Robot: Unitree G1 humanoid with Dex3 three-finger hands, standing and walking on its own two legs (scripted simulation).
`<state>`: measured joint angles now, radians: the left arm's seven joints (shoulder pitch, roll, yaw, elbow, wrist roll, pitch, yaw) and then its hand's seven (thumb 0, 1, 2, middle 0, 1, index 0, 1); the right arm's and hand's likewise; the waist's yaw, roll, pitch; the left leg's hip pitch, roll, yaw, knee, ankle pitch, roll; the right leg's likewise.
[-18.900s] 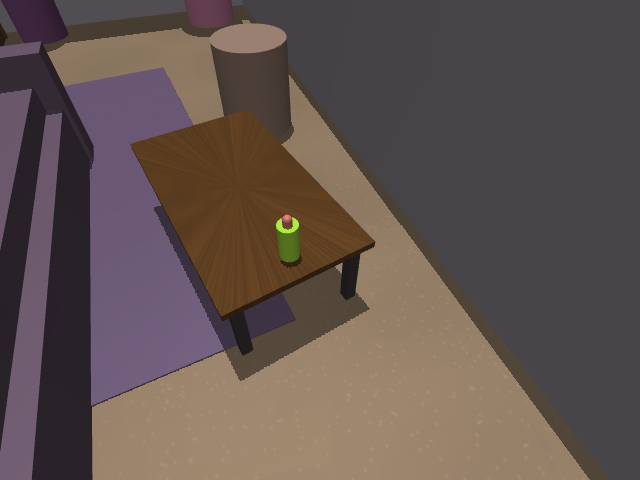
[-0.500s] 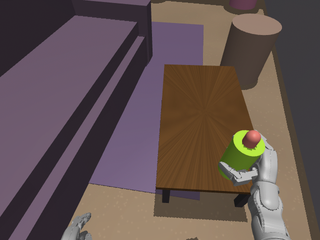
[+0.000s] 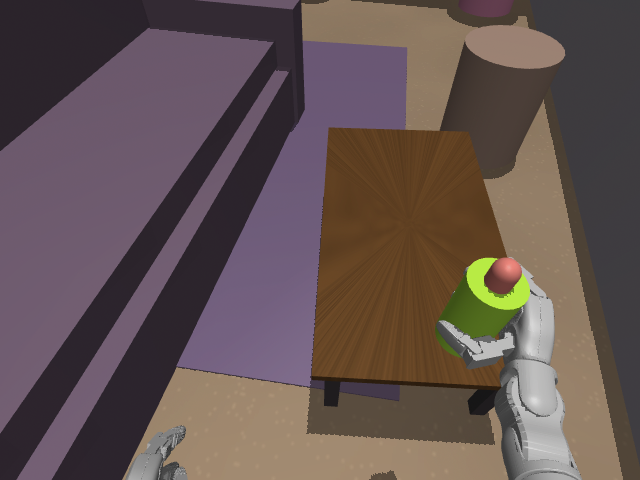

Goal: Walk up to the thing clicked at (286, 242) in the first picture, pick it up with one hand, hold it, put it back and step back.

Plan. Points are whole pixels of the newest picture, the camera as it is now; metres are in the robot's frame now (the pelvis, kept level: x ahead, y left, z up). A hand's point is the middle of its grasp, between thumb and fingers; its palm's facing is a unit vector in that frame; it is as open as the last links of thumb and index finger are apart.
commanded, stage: crouch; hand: right
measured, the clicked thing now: (482, 303) +0.33 -0.17 +0.07
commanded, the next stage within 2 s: lower in 1.26 s
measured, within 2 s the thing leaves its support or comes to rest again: neither
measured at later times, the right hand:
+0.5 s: hand (460, 320) +0.40 -0.21 -0.10, palm faces +0.24 +0.97 +0.00, open 9.9 cm
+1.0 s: hand (448, 321) +0.44 -0.22 -0.20, palm faces +0.26 +0.97 -0.02, open 9.9 cm
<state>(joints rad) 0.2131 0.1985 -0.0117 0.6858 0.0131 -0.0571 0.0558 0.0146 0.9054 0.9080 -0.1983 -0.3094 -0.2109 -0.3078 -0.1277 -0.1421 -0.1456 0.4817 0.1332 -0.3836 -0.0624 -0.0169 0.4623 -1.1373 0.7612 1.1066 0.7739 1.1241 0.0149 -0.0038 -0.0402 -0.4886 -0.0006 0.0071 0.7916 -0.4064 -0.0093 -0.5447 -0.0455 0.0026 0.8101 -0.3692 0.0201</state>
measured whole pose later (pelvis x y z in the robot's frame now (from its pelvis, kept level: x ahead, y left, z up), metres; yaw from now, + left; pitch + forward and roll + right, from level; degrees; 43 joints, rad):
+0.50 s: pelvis -0.03 +0.00 -0.11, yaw +2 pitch +25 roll +2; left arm 0.19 0.24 0.00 0.69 0.07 -0.05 0.01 0.01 0.90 0.92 -0.19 -0.30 -0.20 -0.31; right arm -0.53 -0.31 -0.37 0.95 0.11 -0.62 0.02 -0.02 0.46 -1.14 0.75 1.11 0.77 1.13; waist 0.10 0.02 -0.17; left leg -1.22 -0.02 0.02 1.37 -0.58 -0.01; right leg -1.28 -0.06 0.03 1.39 -0.54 0.02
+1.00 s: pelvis -0.05 +0.00 -0.20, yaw +3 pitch +33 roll +5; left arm 0.18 0.24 -0.03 0.70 0.09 0.00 -0.02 0.01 0.89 0.92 -0.19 -0.30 -0.20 -0.30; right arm -0.76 -0.44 -0.49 1.10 0.06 -0.60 0.04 -0.02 0.45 -1.14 0.75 1.11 0.76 1.13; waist 0.14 -0.01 -0.19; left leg -1.60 -0.03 0.05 1.67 -0.65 -0.01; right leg -1.69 -0.07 0.08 1.70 -0.60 0.03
